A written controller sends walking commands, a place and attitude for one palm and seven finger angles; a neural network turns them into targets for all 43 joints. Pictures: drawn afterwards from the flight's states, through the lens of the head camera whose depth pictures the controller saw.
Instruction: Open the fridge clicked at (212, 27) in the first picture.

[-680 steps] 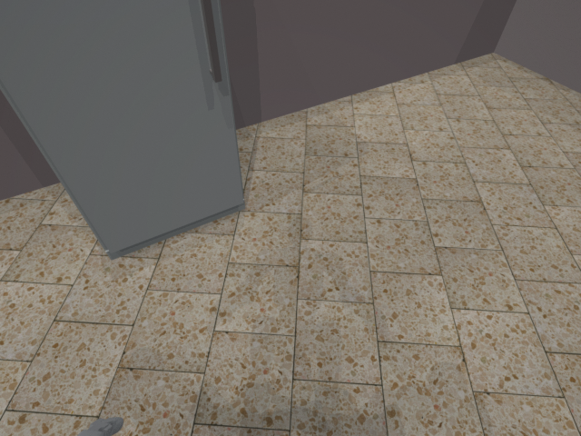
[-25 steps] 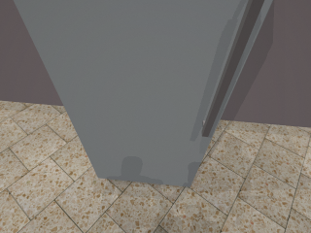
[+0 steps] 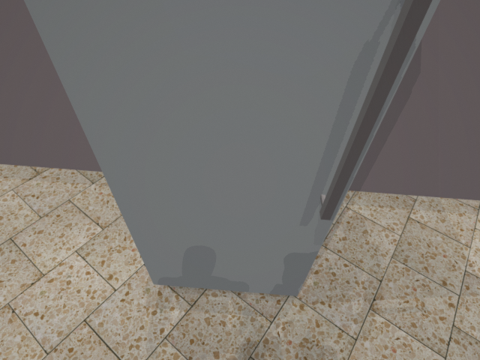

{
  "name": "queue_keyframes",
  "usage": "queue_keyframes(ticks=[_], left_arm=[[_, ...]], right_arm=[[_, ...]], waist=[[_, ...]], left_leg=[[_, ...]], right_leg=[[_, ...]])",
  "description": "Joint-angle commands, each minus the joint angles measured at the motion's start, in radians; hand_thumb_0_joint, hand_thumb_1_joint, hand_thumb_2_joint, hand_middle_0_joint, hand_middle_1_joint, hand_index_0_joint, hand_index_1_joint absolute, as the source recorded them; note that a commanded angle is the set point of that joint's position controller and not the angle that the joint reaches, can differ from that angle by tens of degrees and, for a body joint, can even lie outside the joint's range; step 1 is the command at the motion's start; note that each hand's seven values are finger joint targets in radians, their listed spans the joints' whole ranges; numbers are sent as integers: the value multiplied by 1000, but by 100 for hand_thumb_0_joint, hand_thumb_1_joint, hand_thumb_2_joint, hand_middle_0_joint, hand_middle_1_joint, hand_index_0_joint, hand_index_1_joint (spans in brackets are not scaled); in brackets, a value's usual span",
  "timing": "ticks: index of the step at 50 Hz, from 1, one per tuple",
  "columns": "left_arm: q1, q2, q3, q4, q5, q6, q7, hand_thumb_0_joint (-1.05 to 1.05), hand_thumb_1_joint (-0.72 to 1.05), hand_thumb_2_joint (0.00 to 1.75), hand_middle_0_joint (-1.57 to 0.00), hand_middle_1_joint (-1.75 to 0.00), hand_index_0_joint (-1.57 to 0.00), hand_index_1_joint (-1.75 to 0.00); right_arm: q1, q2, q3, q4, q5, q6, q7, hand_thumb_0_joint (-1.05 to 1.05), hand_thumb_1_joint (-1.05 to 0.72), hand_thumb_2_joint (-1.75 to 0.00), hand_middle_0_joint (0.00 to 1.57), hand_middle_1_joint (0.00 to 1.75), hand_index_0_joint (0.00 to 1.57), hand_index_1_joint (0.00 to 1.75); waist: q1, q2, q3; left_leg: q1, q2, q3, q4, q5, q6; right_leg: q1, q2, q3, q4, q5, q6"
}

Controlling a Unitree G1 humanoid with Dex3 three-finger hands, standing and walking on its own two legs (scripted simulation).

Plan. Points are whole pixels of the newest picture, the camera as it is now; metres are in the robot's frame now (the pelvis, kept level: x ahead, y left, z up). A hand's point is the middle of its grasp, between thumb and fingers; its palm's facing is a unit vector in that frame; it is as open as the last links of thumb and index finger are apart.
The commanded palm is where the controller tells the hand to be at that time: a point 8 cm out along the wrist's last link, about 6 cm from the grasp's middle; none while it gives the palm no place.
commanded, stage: come to a stop and stand still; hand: right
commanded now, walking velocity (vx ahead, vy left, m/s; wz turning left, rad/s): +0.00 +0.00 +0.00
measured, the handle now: (355, 131) +0.47 -0.17 +0.16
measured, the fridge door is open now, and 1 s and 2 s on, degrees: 0 0 0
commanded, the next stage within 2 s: look again from close up in 0.66 s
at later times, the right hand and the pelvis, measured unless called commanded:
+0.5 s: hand out of the picture +0.03 -0.17 -0.17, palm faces +0.01 +0.97 -0.23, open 7.4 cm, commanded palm none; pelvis +0.01 +0.02 +0.00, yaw -1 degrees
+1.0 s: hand out of the picture +0.02 -0.17 -0.17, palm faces +0.03 +0.97 -0.23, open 7.4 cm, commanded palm none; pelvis +0.01 +0.02 +0.00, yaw -1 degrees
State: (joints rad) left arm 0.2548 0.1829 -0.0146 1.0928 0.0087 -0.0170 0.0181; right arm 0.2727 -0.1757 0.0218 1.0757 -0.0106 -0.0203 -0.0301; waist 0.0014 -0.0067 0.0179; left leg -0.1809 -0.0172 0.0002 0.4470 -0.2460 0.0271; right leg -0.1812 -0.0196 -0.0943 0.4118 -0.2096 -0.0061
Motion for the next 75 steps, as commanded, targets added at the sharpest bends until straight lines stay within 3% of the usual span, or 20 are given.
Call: queue_keyframes(ticks=[1,15,27,30,54,75], left_arm=[[40,111,23,-29,2,-16,8,0,90,90,-20,-30,-20,-30],[43,115,21,-12,4,-13,10,0,90,90,-20,-30,-20,-30],[35,123,21,-7,4,-13,12,0,90,90,-20,-30,-20,-30],[34,120,22,-8,3,-13,13,0,90,90,-20,-30,-20,-30],[29,122,18,4,5,-12,12,0,90,90,-20,-30,-20,-30],[44,105,19,14,4,-14,14,0,90,90,-20,-30,-20,-30]], right_arm=[[38,-135,-27,-38,-1,-15,-4,0,-90,-90,20,30,20,30],[26,-149,-30,-33,0,-18,-2,0,-90,-90,20,30,20,30],[27,-156,-32,-27,2,-21,-2,0,-90,-90,20,30,20,30],[29,-152,-32,-26,0,-22,-2,0,-90,-90,20,30,20,30],[37,-151,-31,-15,3,-19,0,0,-90,-90,20,30,20,30],[52,-133,-29,-4,0,-19,-2,0,-90,-90,20,30,20,30]], waist=[[-3,18,25],[-3,32,14],[-3,8,6],[-3,27,12],[-7,10,29],[-8,13,39]], left_leg=[[-46,118,-114,-97,120,21],[-23,121,-119,-115,167,26],[-7,125,-113,-120,209,23],[-6,123,-111,-122,222,22],[-16,123,-107,-146,133,19],[-21,121,-100,-142,135,18]], right_leg=[[5,-93,106,-72,67,-23],[25,-93,101,-67,84,-13],[36,-97,99,-68,107,-7],[37,-98,100,-69,111,-8],[29,-95,113,-85,91,-7],[28,-98,115,-89,100,-10]])
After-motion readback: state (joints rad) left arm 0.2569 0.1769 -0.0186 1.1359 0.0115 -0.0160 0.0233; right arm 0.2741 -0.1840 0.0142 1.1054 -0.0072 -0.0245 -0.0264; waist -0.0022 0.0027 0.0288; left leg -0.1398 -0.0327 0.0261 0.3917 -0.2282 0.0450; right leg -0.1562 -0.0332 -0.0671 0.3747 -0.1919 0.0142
